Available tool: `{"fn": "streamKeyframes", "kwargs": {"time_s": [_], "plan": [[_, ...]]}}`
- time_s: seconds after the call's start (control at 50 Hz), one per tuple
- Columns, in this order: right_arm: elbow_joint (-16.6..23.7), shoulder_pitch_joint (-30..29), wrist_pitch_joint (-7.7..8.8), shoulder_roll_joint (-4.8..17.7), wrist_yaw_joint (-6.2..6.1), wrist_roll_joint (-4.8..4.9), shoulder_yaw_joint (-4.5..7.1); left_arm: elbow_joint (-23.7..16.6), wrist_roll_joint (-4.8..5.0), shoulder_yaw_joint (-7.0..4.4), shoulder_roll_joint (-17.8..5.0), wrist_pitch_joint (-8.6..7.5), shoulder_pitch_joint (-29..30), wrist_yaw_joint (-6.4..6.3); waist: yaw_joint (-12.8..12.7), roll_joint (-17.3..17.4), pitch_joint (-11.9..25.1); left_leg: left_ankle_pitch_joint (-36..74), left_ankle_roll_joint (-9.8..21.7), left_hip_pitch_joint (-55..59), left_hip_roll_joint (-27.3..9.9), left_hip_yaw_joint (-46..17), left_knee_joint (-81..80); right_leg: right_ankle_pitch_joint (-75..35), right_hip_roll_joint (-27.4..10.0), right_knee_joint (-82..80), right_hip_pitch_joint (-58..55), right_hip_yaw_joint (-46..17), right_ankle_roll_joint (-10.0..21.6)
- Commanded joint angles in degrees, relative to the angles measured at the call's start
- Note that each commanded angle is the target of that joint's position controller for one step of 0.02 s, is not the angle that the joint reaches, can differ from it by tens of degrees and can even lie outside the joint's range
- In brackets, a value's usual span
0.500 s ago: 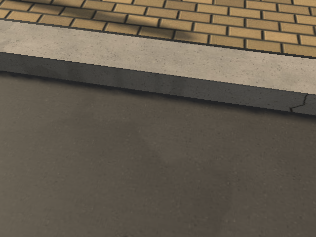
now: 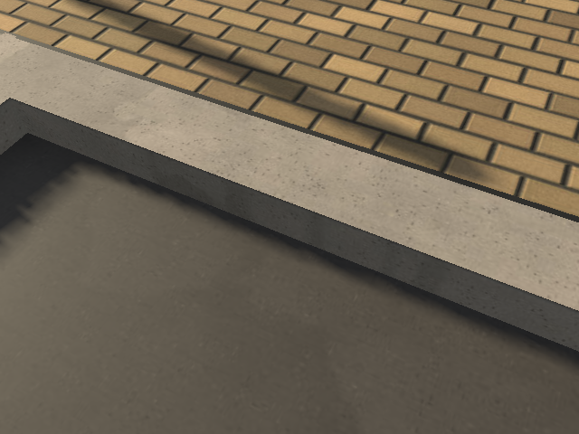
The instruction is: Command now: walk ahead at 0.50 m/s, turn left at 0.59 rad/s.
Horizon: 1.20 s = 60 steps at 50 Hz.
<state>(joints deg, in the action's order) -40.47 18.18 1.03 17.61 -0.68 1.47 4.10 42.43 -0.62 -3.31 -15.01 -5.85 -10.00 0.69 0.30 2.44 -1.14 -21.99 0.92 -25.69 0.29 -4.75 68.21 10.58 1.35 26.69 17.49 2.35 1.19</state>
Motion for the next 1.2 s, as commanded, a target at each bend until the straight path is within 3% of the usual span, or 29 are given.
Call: {"fn": "streamKeyframes", "kwargs": {"time_s": [0.02,0.08,0.16,0.22,0.3,0.34,0.36,0.38,0.4,0.42,0.46,0.5,0.56,0.58,0.6,0.66,0.74,0.78,0.82,0.84,0.86,0.88,0.9,0.94,0.96,1.0,1.04,1.14,1.2], "plan": [[5.95,-2.06,0.33,3.91,0.44,0.33,1.43,-1.47,0.17,-1.58,-6.00,-0.61,-2.02,-0.43,-1.55,-9.29,0.75,3.65,-0.49,-13.73,-6.28,-1.68,-1.16,-1.15,-15.79,-15.56,-11.67,-15.58,8.62],[7.74,-5.20,-0.10,2.33,0.65,-0.20,0.80,0.03,0.38,-2.43,-8.52,-0.98,-2.82,-0.53,-1.70,-7.25,-0.19,7.65,-1.44,-16.30,-7.21,-1.07,-7.37,-7.56,-17.09,-17.80,-12.04,-10.37,10.23],[8.54,-9.73,0.50,1.72,1.82,-0.18,0.29,1.18,0.46,-2.77,-10.19,-0.34,-2.78,-0.71,-3.06,-6.31,-0.80,19.26,-1.29,-14.45,-6.83,1.41,-19.34,-13.43,-15.42,-18.12,-13.61,-1.31,8.68],[10.18,-15.75,1.31,-0.24,2.54,-0.34,-0.75,3.72,1.53,-2.64,-11.01,0.29,-7.34,-0.30,-5.13,-5.18,-2.68,20.88,-0.11,-9.90,-4.79,3.86,-28.57,-13.27,-15.28,-18.57,-13.48,0.29,8.76],[11.40,-17.75,2.23,2.60,3.25,-0.61,0.04,6.12,3.10,-2.99,-13.75,1.83,-9.18,-0.05,-2.84,-6.86,-3.33,13.68,2.36,-5.83,-2.60,5.93,-36.28,-24.82,-18.04,-13.86,-19.44,-2.24,8.35],[7.57,-5.23,2.47,6.54,2.79,-1.05,2.26,6.85,3.23,-2.48,-13.62,2.25,-8.34,-0.27,4.97,-7.02,4.63,17.08,4.81,13.83,0.72,8.27,-41.12,-38.64,-14.88,0.78,-16.53,0.60,5.69],[5.25,4.10,2.16,9.96,1.91,-1.56,3.64,6.21,2.21,-1.31,-10.98,1.87,-8.45,-0.34,9.09,-5.55,11.66,19.28,6.94,31.31,-4.75,2.91,-37.99,-28.30,-12.26,14.26,-5.62,1.64,3.24],[4.85,7.99,1.98,16.35,1.08,-2.65,4.61,4.05,0.82,1.24,-3.24,0.99,-14.32,0.26,6.09,9.96,21.33,14.53,15.70,52.19,-22.66,-23.49,-39.77,10.86,-3.15,37.36,16.93,1.70,-0.96],[5.31,8.54,2.11,11.83,1.05,-2.68,3.50,5.29,2.29,0.29,-7.31,0.06,-12.15,0.30,8.25,8.44,26.33,11.11,17.43,49.76,-25.35,-34.26,-47.22,23.42,-1.64,46.53,21.35,-8.19,-1.15],[4.67,5.26,2.43,9.11,1.21,-2.32,2.38,3.48,3.93,-1.02,-10.99,-0.08,-7.45,0.38,7.65,6.31,16.12,11.65,14.76,42.82,-23.03,-24.77,-48.44,20.18,-4.38,48.88,26.21,-8.52,-0.68],[3.80,-1.52,3.10,4.67,1.54,-1.65,1.09,2.96,2.70,-1.03,-9.62,0.57,-4.33,-0.03,3.61,3.88,6.41,15.31,11.92,28.53,-18.16,-12.15,-52.06,11.64,-8.51,43.63,24.31,-6.61,-0.87],[3.34,-5.53,4.35,2.78,1.68,-2.09,0.80,4.23,2.42,-1.17,-7.74,2.49,-7.58,-0.27,-0.03,5.02,3.77,16.96,10.74,19.81,-16.06,-5.54,-57.03,6.33,-10.15,41.08,17.37,-7.25,-1.55],[1.55,-6.98,5.68,3.47,1.25,-2.45,1.35,3.67,2.34,-0.97,-5.24,4.08,-6.52,-0.53,-1.59,2.32,0.58,22.09,10.87,16.46,-16.09,1.20,-60.77,1.78,-10.26,37.77,18.57,-7.92,-2.53],[-1.29,-2.20,5.28,3.41,1.19,-3.92,0.63,3.12,-3.35,-0.39,-4.23,5.36,-4.96,1.52,-1.77,-0.92,-1.94,24.57,9.72,13.83,-15.84,4.85,-61.49,-0.77,-8.76,34.80,17.87,-3.92,-2.30],[-1.96,-1.98,5.21,3.50,1.13,-3.99,0.73,2.40,-3.27,-0.31,-3.08,5.73,-3.41,2.45,-1.74,0.83,-2.99,25.83,8.86,13.60,-14.38,7.95,-61.14,-4.05,-8.76,31.10,18.16,-3.41,-2.02],[-2.37,-2.50,5.03,4.28,0.96,-3.46,0.80,0.76,-1.20,0.45,-2.50,5.45,2.03,4.07,-0.33,2.61,-2.55,23.36,7.28,14.61,-13.31,12.79,-60.86,-12.30,-7.78,19.48,14.83,-1.15,-0.71],[-4.55,0.89,4.29,6.67,0.39,-3.17,1.62,-1.63,-1.74,0.19,-4.57,5.51,7.66,4.43,1.31,1.80,-3.73,22.50,6.11,22.49,-16.34,14.00,-59.56,-7.22,-6.54,11.58,14.11,1.38,1.82],[-5.51,1.85,3.58,7.63,0.20,-3.26,1.89,-2.27,-2.05,-0.18,-5.49,5.59,8.00,4.19,1.33,1.81,-3.64,31.09,5.46,27.29,-17.07,15.35,-54.65,-1.23,-4.69,9.35,13.77,2.91,4.01],[-6.10,2.03,2.79,8.84,0.23,-3.29,1.99,-1.19,-2.40,-0.92,-6.42,5.25,2.43,3.33,-1.26,1.70,0.90,49.97,4.78,29.57,-16.43,17.61,-40.63,5.18,0.18,6.95,6.01,5.15,6.96],[-5.85,1.72,2.29,8.41,0.26,-3.04,1.61,1.88,-2.72,-1.75,-7.41,4.53,-7.10,2.41,-5.39,-1.38,6.15,50.65,3.43,26.60,-14.10,19.58,-26.91,3.12,2.91,2.30,-4.84,5.28,8.62],[-3.35,3.16,2.42,5.02,0.34,-2.62,0.34,3.37,-3.24,-3.69,-13.84,4.26,-15.74,1.41,-7.78,-9.46,13.37,34.18,0.56,10.63,-11.20,20.27,-7.73,11.64,-8.65,-0.58,-22.08,-12.39,13.24],[0.17,1.53,2.92,1.86,1.24,-2.97,-0.22,2.79,-0.93,-5.22,-19.88,4.66,-13.61,1.19,-4.62,-21.60,16.52,-8.99,-2.56,-11.41,1.86,13.21,8.30,10.97,-20.45,-10.53,-33.37,-44.06,20.66],[-0.13,-3.24,3.11,6.08,1.31,-3.77,0.24,2.13,-0.08,-4.87,-17.99,5.16,-12.71,1.12,-6.65,-9.65,13.47,-6.76,-1.63,-17.06,-1.57,3.63,9.87,7.72,-19.87,-12.16,-32.70,-40.25,19.46],[-0.96,-4.12,4.02,4.33,1.44,-2.79,-0.41,2.64,0.22,-3.17,-11.49,5.06,-7.96,0.47,-2.83,-2.20,2.58,2.71,-0.85,-13.28,-6.28,2.91,1.08,-5.76,-15.80,-12.03,-18.86,-26.69,16.22],[-0.86,-4.43,3.50,4.26,1.23,-3.78,-0.40,3.01,0.59,-2.57,-9.74,4.72,-6.46,0.11,-1.22,-2.60,1.16,3.55,-1.28,-10.06,-7.06,2.63,-2.50,-12.22,-13.24,-12.47,-15.02,-22.86,14.79],[-1.93,-2.07,1.87,3.71,1.13,-4.83,-0.73,2.64,0.57,-2.05,-8.86,3.68,-5.12,0.05,0.51,-3.56,3.20,4.59,-2.56,-5.02,-6.60,2.97,-4.62,-21.90,-10.93,-12.42,-12.22,-18.77,14.35],[-1.74,-2.61,1.10,2.70,1.40,-4.72,-1.06,3.35,0.75,-2.31,-10.14,2.97,-6.26,0.17,0.94,-3.64,3.08,5.73,-3.75,-5.03,-5.98,3.92,-8.15,-23.47,-9.31,-13.01,-10.64,-16.64,14.64],[1.45,-13.89,1.19,1.60,1.73,-4.13,-2.00,4.42,0.06,-2.64,-10.85,3.23,-9.73,-0.10,-2.64,-6.10,-0.65,14.60,-4.99,-7.25,-4.52,4.94,-23.37,-16.38,-6.87,-13.95,-9.49,-16.78,12.63],[2.35,-17.17,1.84,1.98,1.54,-3.57,-2.35,4.28,-0.31,-2.75,-11.01,3.31,-10.54,-0.26,-3.76,-6.44,0.65,17.54,-4.52,-3.21,-2.05,5.42,-30.48,-23.62,-6.57,-10.22,-10.55,-17.20,10.95]]}}
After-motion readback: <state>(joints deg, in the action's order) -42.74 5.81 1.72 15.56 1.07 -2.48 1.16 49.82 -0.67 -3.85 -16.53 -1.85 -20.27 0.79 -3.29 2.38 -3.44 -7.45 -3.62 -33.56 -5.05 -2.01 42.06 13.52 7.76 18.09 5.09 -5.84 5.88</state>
